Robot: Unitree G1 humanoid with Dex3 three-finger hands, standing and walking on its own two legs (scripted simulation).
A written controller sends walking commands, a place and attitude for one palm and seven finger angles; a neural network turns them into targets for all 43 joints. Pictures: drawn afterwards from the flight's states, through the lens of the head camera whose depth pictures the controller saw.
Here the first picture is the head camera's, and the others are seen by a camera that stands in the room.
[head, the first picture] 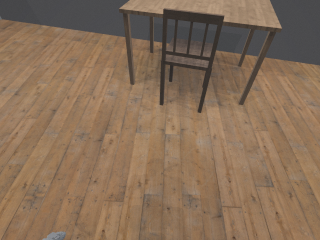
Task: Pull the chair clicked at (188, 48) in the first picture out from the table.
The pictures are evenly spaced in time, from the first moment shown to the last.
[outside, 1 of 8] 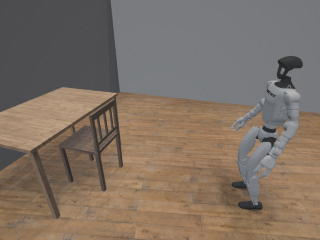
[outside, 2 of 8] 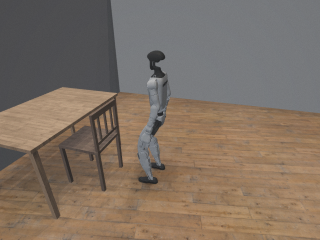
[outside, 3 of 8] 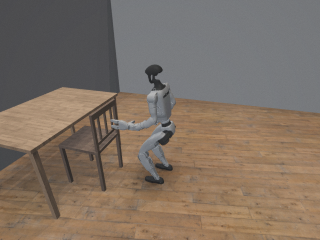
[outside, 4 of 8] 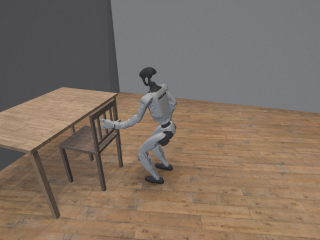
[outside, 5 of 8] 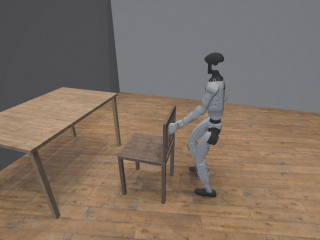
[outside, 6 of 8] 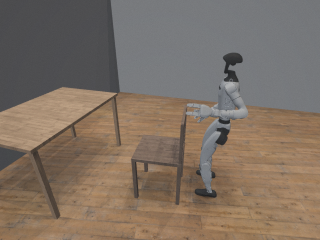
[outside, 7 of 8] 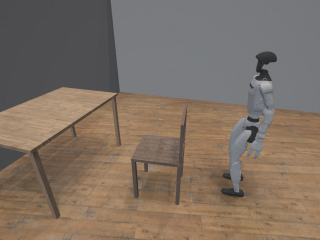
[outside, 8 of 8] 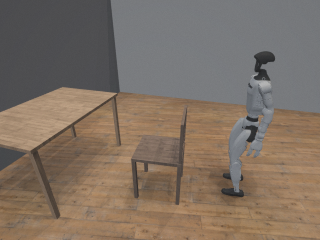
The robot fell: no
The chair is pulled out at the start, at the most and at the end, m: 0.00 0.72 0.71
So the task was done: yes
